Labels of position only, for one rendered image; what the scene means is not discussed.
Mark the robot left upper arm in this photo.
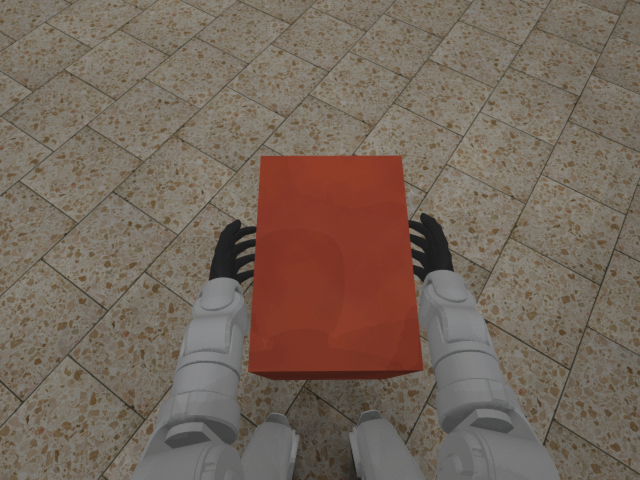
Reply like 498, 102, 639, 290
131, 440, 245, 480

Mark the right robot hand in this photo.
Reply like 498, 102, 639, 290
408, 213, 454, 282

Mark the robot right forearm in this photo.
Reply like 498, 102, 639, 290
418, 270, 560, 479

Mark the left robot hand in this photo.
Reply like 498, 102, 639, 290
209, 219, 257, 285

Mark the carton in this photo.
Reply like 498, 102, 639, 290
248, 156, 423, 380

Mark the robot right thigh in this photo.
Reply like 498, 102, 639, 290
349, 419, 426, 480

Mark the robot left forearm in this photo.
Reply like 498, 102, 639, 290
130, 277, 249, 480

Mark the robot right upper arm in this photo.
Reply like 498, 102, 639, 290
437, 426, 560, 480

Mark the left robot shin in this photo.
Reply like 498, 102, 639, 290
254, 413, 291, 433

